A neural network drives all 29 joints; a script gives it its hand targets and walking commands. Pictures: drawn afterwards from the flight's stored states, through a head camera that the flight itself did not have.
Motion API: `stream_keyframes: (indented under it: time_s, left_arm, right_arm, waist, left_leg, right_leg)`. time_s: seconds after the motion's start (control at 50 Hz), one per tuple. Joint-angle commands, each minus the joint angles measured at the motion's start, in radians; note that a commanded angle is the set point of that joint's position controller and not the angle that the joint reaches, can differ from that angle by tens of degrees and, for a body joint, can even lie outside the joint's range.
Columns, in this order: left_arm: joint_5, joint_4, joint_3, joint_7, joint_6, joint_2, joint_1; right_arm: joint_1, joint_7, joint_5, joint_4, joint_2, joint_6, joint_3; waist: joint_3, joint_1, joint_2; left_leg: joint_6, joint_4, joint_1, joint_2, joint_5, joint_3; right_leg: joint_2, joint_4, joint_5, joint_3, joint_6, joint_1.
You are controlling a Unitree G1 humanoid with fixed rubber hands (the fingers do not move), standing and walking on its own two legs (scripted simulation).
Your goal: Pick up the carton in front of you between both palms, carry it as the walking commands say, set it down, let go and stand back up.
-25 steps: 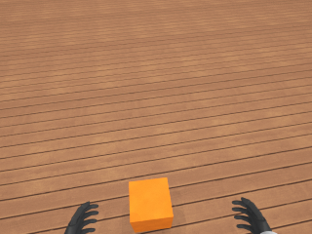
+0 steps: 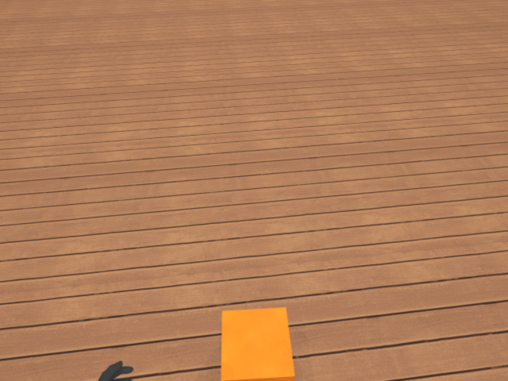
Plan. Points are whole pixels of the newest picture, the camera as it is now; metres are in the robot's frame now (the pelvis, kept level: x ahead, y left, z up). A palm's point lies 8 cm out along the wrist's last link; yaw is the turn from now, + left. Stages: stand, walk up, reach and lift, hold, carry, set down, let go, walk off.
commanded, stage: stand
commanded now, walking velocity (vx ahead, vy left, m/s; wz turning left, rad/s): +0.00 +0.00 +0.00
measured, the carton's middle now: (256, 353) +0.37 +0.02 -0.64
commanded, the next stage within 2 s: none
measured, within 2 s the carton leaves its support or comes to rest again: neither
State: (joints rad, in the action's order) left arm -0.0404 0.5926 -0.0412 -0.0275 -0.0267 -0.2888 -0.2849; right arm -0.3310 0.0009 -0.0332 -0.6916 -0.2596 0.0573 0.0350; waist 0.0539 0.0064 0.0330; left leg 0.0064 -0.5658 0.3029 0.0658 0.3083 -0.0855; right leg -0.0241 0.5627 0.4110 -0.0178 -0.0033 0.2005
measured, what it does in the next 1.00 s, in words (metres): stands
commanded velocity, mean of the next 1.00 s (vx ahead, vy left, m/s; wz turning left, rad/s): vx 0.00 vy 0.00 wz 0.00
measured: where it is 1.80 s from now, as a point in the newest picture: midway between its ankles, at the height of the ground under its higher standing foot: outside the picture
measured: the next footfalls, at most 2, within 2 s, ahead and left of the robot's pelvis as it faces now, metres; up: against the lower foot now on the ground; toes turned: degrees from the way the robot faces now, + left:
none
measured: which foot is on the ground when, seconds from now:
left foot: down 0.00-1.00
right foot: down 0.00-1.00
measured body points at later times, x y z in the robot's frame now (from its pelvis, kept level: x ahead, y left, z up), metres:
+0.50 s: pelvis +0.02 +0.01 -0.02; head +0.03 +0.01 +0.43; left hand +0.06 +0.28 -0.13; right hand +0.14 -0.24 -0.13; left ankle -0.01 +0.12 -0.73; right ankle -0.07 -0.11 -0.73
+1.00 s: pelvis +0.01 +0.00 -0.01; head +0.01 +0.01 +0.44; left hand +0.00 +0.28 -0.14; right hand +0.11 -0.25 -0.13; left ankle -0.01 +0.12 -0.73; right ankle -0.07 -0.12 -0.73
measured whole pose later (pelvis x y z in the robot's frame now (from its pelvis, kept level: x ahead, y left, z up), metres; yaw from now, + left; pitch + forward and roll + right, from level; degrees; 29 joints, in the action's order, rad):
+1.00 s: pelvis +0.01 +0.00 -0.01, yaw +7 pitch +2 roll -1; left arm -0.02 0.77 -0.01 -0.05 0.04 -0.28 -0.40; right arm -0.33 0.04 -0.02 -0.78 -0.25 -0.01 0.00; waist 0.03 0.02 0.01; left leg 0.02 -0.70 0.35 0.10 0.37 -0.18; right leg -0.04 0.61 0.47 -0.14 -0.01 0.16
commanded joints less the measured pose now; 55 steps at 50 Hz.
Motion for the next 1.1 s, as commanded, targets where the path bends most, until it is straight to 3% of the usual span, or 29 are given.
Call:
stream_keyframes:
  time_s: [0.0, 0.26, 0.62, 1.08]
  left_arm:
    - [0.011, -0.048, -0.021, -0.01, -0.031, -0.098, -0.005]
    - [0.023, 0.009, 0.0, -0.03, 0.011, -0.101, -0.112]
    - [0.02, 0.073, -0.003, -0.034, 0.048, -0.099, -0.159]
    - [0.017, 0.168, 0.003, -0.025, 0.059, -0.099, -0.181]
  right_arm:
    - [0.017, 0.006, 0.002, 0.045, -0.105, 0.033, 0.019]
    - [-0.028, 0.029, 0.012, 0.008, -0.106, -0.013, 0.006]
    - [-0.024, 0.041, 0.011, 0.0, -0.109, -0.047, -0.002]
    - [-0.033, 0.04, 0.016, -0.052, -0.106, -0.058, -0.011]
  waist:
    - [0.079, 0.02, -0.046]
    - [0.035, 0.017, -0.019]
    - [-0.02, 0.02, -0.05]
    - [-0.074, 0.018, -0.045]
  left_leg:
    - [0.011, 0.017, 0.025, -0.096, -0.419, -0.092]
    - [0.039, -0.091, 0.067, -0.067, -0.429, -0.091]
    - [0.054, -0.065, 0.093, -0.053, -0.373, -0.142]
    - [0.051, -0.035, 0.098, -0.044, -0.319, -0.139]
  right_leg:
    - [-0.072, -0.018, -0.277, 0.049, -0.012, -0.046]
    - [-0.081, 0.041, -0.45, -0.019, 0.005, -0.008]
    - [-0.066, 0.008, -0.249, -0.057, 0.024, -0.033]
    - [-0.08, -0.053, -0.212, -0.065, 0.048, -0.075]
